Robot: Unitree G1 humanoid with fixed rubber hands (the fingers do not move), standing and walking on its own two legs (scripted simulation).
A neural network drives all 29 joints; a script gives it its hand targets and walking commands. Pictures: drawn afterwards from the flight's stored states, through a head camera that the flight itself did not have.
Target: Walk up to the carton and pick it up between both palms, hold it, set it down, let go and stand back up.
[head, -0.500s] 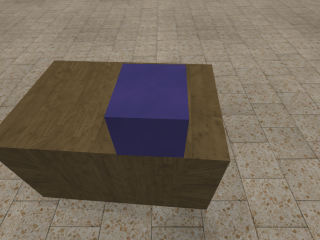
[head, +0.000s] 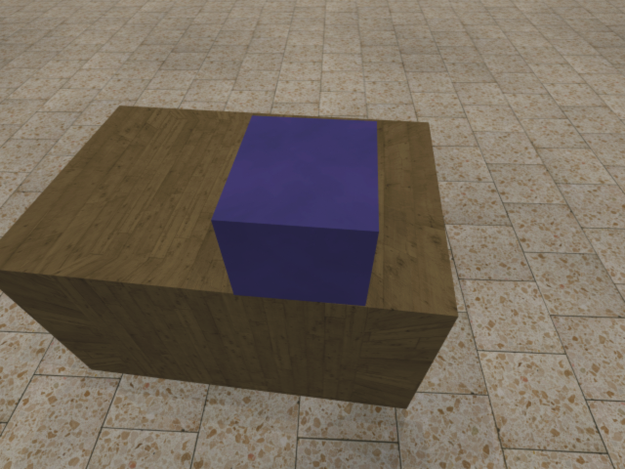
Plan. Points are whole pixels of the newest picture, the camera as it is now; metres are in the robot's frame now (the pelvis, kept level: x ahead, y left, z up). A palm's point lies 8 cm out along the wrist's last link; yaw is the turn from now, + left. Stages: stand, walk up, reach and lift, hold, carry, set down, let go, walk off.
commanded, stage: walk up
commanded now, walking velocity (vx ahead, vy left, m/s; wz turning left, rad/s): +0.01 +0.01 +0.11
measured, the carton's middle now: (306, 206) +0.64 +0.03 -0.08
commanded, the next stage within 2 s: stand in 1.62 s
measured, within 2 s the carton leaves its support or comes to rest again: neither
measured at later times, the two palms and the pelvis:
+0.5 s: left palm out of the picture +0.07 +0.32 -0.13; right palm out of the picture +0.02 -0.15 -0.13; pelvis +0.06 +0.08 +0.01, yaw -2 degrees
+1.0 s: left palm (158, 400) +0.27 +0.27 -0.14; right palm (439, 445) +0.20 -0.16 -0.15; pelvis +0.18 +0.06 +0.00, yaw -1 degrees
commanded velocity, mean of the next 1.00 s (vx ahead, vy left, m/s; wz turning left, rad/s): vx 0.19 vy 0.07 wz -0.03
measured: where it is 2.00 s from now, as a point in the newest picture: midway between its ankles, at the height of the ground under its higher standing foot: outside the picture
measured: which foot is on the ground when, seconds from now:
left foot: down 0.00-0.10, up 0.12-0.32, down 0.34-0.76, up 0.78-0.98, down 1.00-1.00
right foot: down 0.00-0.36, up 0.38-0.72, down 0.74-1.00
